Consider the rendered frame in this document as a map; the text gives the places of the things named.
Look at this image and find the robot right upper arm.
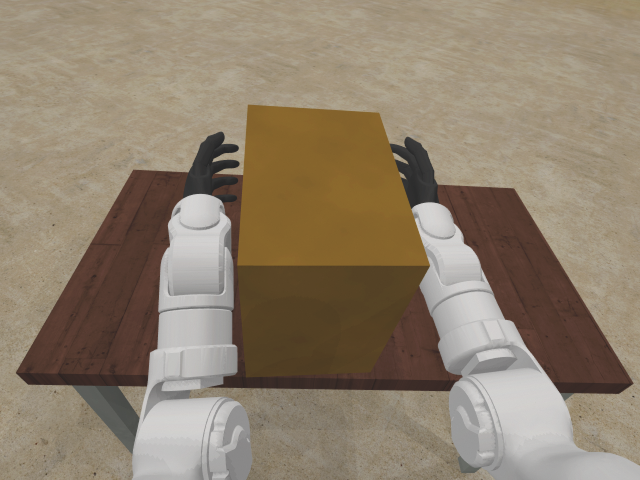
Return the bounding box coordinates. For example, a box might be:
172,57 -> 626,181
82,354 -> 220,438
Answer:
449,368 -> 640,480

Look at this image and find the robot right forearm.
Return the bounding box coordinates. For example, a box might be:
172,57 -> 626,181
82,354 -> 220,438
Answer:
411,202 -> 573,437

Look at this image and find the robot left hand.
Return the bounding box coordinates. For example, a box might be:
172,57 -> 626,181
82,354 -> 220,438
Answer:
183,132 -> 240,203

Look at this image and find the table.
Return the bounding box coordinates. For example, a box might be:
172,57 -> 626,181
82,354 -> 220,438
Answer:
16,170 -> 634,473

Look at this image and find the robot left forearm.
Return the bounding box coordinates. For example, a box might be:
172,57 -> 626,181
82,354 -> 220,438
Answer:
132,194 -> 238,473

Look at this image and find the robot left upper arm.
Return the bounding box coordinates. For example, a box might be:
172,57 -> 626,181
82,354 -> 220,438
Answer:
132,397 -> 252,480

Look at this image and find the carton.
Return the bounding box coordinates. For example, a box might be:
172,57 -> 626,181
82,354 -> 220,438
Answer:
237,105 -> 430,377

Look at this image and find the robot right hand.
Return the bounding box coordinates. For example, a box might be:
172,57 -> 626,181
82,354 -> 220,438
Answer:
390,137 -> 439,209

